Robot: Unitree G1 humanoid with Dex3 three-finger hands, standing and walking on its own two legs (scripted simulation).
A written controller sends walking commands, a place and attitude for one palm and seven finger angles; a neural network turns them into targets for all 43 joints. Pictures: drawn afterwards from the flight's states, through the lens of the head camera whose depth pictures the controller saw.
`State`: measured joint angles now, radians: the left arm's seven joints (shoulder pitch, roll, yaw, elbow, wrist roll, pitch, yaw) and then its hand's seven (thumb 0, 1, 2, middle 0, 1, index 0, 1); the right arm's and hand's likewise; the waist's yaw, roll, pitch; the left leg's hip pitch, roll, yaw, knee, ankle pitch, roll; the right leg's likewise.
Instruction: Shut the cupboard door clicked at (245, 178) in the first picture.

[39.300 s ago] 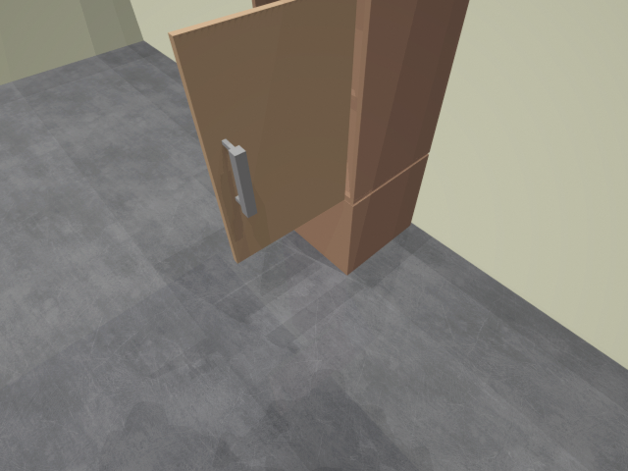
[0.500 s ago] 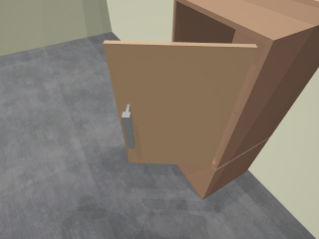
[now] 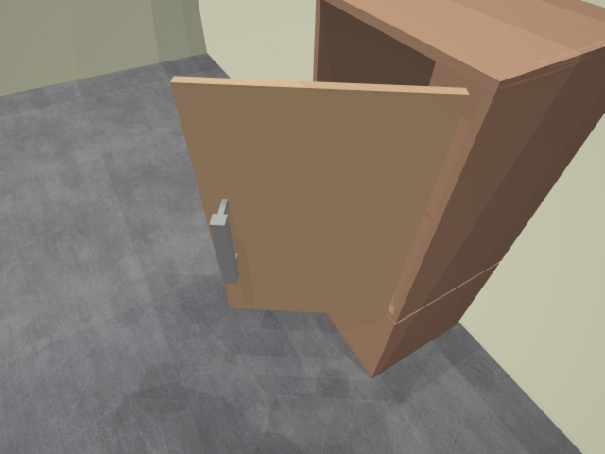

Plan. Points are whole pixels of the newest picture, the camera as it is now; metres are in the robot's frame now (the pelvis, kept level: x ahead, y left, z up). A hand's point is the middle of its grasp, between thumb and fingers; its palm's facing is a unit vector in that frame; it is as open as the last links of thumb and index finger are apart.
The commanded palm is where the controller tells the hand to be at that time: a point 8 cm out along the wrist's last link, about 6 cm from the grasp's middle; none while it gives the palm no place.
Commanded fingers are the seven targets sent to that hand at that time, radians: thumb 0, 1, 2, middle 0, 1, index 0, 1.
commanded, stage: look again from close up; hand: left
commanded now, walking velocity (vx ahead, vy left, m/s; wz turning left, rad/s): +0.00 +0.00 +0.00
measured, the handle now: (228, 242) +0.48 +0.17 -0.05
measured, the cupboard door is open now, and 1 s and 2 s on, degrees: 57 57 57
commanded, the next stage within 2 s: raise the hand and make a fist in 0.14 s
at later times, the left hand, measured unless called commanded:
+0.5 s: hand (211, 376) +0.22 +0.14 -0.01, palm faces +0.16 -0.99 -0.04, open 6.9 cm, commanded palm +0.11 +0.19 -0.07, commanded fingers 0.00 0.90 0.90 -0.44 -0.56 -0.44 -0.56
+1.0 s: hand (226, 421) +0.18 +0.12 -0.08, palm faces -0.12 -0.99 +0.03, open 4.5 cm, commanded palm +0.14 +0.19 -0.06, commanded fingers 0.00 0.90 0.90 -0.90 -1.06 -0.90 -1.06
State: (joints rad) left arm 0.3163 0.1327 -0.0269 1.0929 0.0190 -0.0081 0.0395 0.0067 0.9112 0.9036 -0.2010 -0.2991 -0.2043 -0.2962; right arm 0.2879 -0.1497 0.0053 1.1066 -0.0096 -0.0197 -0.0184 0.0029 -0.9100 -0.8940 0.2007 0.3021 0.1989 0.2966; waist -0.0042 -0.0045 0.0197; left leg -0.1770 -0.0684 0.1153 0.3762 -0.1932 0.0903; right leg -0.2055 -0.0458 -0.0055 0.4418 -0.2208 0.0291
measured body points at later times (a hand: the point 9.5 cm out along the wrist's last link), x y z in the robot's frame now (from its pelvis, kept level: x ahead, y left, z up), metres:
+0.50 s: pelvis +0.00 -0.04 -0.03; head +0.01 -0.06 +0.42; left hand +0.21 +0.19 -0.01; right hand +0.15 -0.30 -0.12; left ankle +0.01 +0.06 -0.74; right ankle +0.01 -0.14 -0.74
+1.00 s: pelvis -0.02 -0.06 -0.12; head +0.06 -0.07 +0.32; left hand +0.19 +0.17 -0.08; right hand +0.18 -0.26 -0.21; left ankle +0.01 +0.06 -0.74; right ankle +0.01 -0.14 -0.74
